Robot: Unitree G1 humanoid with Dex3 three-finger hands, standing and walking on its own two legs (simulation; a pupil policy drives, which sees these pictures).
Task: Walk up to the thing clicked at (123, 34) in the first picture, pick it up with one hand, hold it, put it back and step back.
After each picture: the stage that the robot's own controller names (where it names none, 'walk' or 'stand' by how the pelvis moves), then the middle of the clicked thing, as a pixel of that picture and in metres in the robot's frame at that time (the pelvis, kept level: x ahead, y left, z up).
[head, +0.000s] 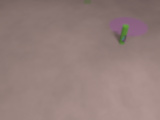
stand; (123, 34) +1.51 -0.48 -0.65
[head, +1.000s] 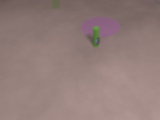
walk; (96, 37) +1.42 -0.05 -0.63
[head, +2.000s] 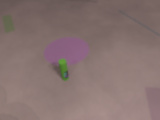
walk; (64, 70) +0.92 +0.23 -0.64
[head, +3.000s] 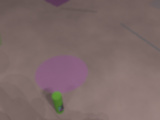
walk; (58, 103) +0.58 +0.21 -0.63
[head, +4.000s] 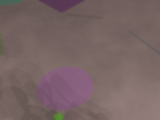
stand; out of the picture +0.43 +0.20 -0.64
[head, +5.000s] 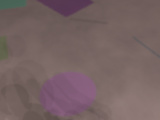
stand; out of the picture +0.40 +0.18 -0.65
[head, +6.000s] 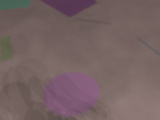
stand; out of the picture +0.40 +0.16 -0.66
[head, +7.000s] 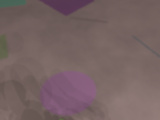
stand; out of the picture +0.40 +0.17 -0.66
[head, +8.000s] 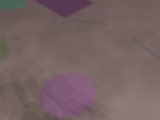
stand; out of the picture +0.39 +0.17 -0.66
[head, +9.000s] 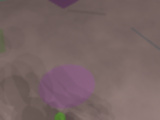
stand; out of the picture +0.41 +0.19 -0.65
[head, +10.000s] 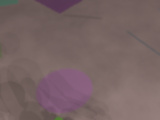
stand; out of the picture +0.40 +0.19 -0.65
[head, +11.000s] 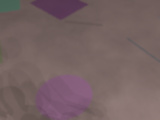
stand; out of the picture +0.38 +0.20 -0.65
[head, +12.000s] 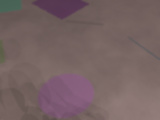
stand; out of the picture +0.40 +0.19 -0.66
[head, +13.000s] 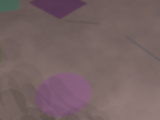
stand; out of the picture +0.40 +0.21 -0.66
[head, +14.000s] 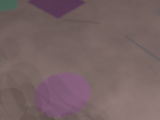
stand; out of the picture +0.40 +0.21 -0.66
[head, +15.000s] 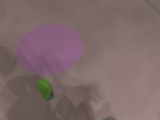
go down; (46, 91) +0.44 +0.20 -0.49
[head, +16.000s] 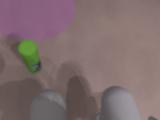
go down; (32, 59) +0.49 +0.22 -0.28
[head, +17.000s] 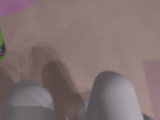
close in; out of the picture +0.48 +0.26 -0.19
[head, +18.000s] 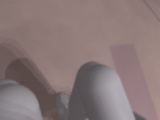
close; out of the picture +0.47 +0.29 -0.16
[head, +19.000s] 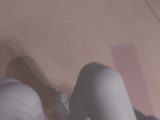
lift; out of the picture +0.44 +0.28 -0.16
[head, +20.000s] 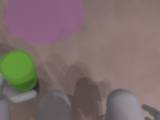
lift; (25, 80) +0.33 +0.21 -0.03
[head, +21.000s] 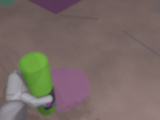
hold; (41, 88) +0.31 +0.15 +0.08
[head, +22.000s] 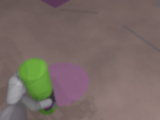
hold; (41, 91) +0.31 +0.15 +0.05
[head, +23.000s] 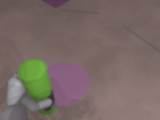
crouch; (41, 91) +0.31 +0.16 +0.04
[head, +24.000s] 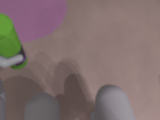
crouch; (9, 47) +0.45 +0.20 -0.05
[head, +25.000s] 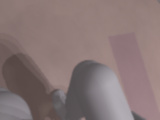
lower; out of the picture +0.46 +0.27 -0.17
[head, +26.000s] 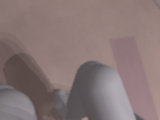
lower; out of the picture +0.46 +0.28 -0.17
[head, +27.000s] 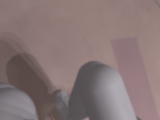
lower; out of the picture +0.45 +0.28 -0.17
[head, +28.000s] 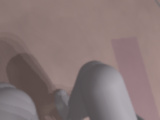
lower; out of the picture +0.45 +0.28 -0.17
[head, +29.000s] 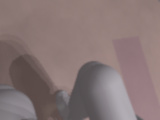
draw back; out of the picture +0.46 +0.25 -0.16
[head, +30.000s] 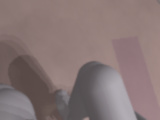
rise; out of the picture +0.46 +0.26 -0.17
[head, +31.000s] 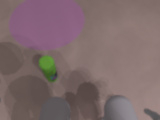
walk; (49, 70) +0.47 +0.18 -0.37
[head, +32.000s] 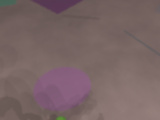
stand; out of the picture +0.41 +0.16 -0.59
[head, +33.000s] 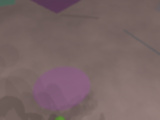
stand; out of the picture +0.41 +0.17 -0.60
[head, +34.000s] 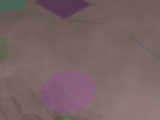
stand; out of the picture +0.42 +0.14 -0.64
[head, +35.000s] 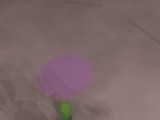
walk; (66, 114) +0.45 +0.12 -0.63
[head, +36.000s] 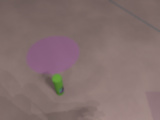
walk; (58, 85) +0.62 +0.19 -0.63
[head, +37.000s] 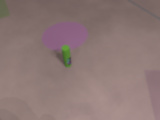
walk; (66, 56) +0.95 +0.18 -0.62
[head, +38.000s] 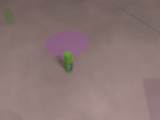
stand; (68, 62) +1.00 +0.17 -0.65
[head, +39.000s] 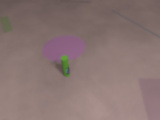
stand; (65, 66) +1.01 +0.20 -0.66
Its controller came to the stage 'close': yes
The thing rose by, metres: 0.68
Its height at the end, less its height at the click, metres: +0.00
